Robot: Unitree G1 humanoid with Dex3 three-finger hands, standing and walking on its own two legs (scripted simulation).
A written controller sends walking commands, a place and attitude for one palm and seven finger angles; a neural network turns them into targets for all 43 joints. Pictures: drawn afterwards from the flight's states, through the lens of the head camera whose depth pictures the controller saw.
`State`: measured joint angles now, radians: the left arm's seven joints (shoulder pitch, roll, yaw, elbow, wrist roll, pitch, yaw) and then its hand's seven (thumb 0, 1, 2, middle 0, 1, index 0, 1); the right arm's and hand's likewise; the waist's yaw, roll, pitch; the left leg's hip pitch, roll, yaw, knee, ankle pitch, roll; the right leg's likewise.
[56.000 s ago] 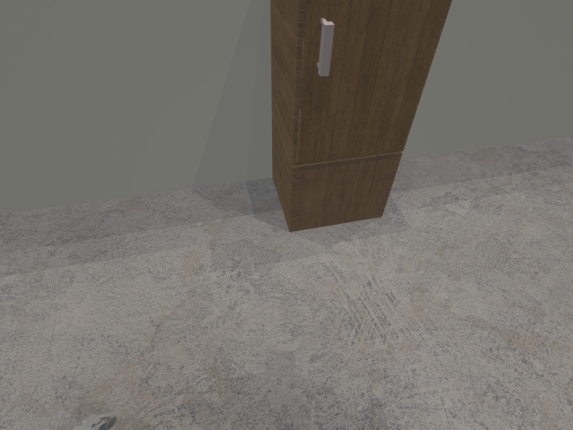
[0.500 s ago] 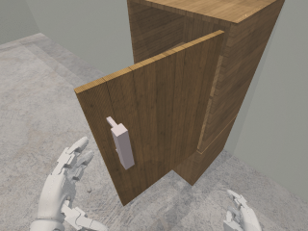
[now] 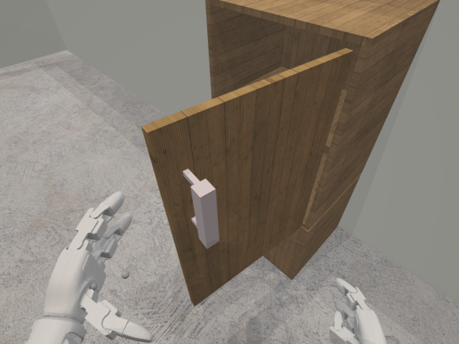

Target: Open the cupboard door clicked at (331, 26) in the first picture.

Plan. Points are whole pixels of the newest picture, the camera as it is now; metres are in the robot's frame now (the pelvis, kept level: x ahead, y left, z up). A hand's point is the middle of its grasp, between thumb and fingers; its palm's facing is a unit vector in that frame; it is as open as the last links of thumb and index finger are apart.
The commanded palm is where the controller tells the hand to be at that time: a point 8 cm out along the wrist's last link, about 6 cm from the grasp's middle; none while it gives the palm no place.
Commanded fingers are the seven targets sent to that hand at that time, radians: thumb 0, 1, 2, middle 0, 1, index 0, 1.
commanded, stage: draw the hand back to the body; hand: left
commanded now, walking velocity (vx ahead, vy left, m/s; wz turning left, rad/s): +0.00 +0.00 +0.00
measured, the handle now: (199, 208) +0.31 +0.08 +0.11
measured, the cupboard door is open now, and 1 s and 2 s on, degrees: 82 82 82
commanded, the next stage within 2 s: step back with the hand held close in 1.34 s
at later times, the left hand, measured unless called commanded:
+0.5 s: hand (81, 260) +0.19 +0.22 +0.14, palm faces +0.28 -0.91 -0.30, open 14.6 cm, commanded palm +0.15 +0.26 +0.16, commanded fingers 0.00 0.13 0.57 -0.17 -0.30 -0.17 -0.30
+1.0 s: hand (53, 218) +0.22 +0.26 +0.18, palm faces +0.44 -0.81 -0.39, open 8.7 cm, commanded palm +0.17 +0.29 +0.20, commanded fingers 0.00 0.90 0.90 -0.20 -0.30 -0.20 -0.30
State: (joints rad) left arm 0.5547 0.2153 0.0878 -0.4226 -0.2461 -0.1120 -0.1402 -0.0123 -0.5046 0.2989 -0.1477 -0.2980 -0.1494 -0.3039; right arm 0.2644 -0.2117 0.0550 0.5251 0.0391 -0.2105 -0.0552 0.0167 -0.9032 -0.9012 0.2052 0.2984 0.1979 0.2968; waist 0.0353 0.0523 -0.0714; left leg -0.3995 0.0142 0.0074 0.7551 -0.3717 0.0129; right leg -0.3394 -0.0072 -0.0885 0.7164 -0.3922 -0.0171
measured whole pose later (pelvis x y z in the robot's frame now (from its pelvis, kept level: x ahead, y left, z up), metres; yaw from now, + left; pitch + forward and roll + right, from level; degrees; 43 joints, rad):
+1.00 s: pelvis +0.03 +0.00 +0.03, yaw -2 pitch -5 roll +0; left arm 0.46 0.35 0.32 -0.40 -0.07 -0.07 0.13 0.01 0.66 0.80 -0.20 -0.30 -0.20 -0.30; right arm 0.19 -0.23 0.03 0.63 -0.01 -0.09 -0.07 0.02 -0.90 -0.90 0.21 0.30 0.20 0.30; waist 0.07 0.06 0.03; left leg -0.08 0.01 0.04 0.42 -0.26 0.01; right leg -0.04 0.00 -0.05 0.39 -0.27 -0.01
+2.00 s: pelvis -0.05 +0.02 +0.02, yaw -3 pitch -1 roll -1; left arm 0.56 0.44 0.44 -0.54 -0.04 -0.18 0.15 0.01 0.88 0.90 -0.21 -0.30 -0.21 -0.31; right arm 0.19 -0.22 0.00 0.54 0.01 -0.03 -0.08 0.01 -0.90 -0.90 0.21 0.30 0.20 0.30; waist 0.01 0.00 0.07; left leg -0.35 0.00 0.08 0.55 -0.19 0.05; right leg -0.32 -0.02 -0.02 0.54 -0.20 0.01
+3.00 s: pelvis -0.23 +0.03 +0.03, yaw -5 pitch -1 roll -1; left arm 0.63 0.45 0.42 -0.54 -0.04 -0.18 0.15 0.02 0.88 0.90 -0.21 -0.30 -0.21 -0.31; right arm 0.27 -0.19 0.01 0.61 -0.02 -0.13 -0.06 0.01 -0.90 -0.90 0.21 0.30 0.20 0.30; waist -0.04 -0.03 0.00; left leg -0.29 -0.03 0.03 0.34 -0.09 0.04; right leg -0.24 0.03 -0.06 0.64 -0.48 -0.01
